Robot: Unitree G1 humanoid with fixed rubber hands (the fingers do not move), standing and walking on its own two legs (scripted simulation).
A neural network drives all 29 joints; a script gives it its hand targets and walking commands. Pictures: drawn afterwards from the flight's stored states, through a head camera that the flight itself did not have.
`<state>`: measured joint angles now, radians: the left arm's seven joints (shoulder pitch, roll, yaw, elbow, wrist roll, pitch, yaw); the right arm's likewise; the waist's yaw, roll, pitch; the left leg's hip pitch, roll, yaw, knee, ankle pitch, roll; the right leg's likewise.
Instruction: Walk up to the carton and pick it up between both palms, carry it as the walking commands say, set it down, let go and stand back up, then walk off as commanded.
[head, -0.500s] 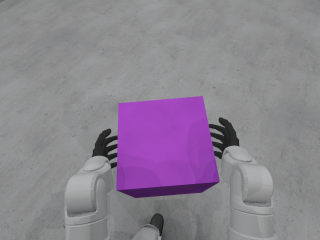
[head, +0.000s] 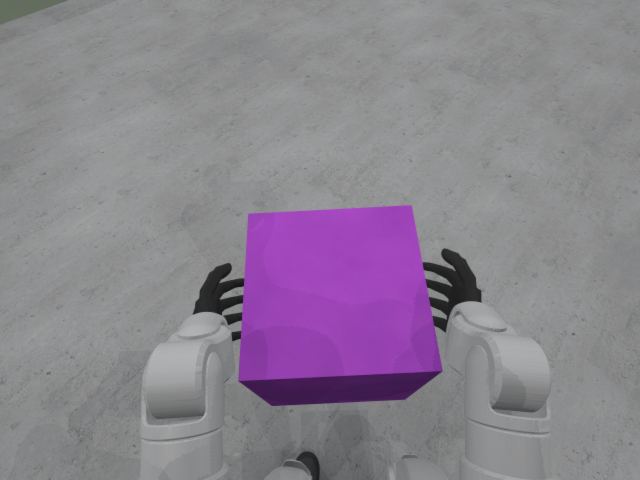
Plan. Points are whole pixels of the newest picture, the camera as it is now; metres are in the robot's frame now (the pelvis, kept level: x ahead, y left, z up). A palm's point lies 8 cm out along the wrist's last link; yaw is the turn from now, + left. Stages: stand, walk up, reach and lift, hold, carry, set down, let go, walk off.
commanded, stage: carry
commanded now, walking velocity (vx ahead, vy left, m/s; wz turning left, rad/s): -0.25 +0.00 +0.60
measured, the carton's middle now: (334, 316) +0.34 +0.01 -0.02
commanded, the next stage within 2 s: none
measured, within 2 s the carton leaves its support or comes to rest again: neither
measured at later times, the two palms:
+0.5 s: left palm out of the picture +0.05 +0.27 +0.06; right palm out of the picture +0.14 +0.01 +0.08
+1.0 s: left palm out of the picture -0.22 +0.29 +0.09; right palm out of the picture -0.07 +0.06 +0.10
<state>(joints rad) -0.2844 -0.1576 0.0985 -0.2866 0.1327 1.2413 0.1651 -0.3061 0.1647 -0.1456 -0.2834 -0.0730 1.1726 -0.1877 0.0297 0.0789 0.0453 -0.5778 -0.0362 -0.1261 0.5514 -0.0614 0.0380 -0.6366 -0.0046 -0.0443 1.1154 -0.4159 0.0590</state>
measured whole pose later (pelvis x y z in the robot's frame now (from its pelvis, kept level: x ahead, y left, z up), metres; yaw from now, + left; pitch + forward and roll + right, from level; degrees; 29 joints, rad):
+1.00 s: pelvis -0.40 +0.03 -0.02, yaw +37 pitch +2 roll +0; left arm -0.36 -0.18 0.10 -0.20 0.15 1.27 0.20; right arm -0.36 0.18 -0.19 -0.26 -0.12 1.20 -0.19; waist -0.09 0.00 -0.05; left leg -0.42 0.05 -0.02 0.72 -0.36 -0.06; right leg -0.47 -0.23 -0.19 0.76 -0.28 0.06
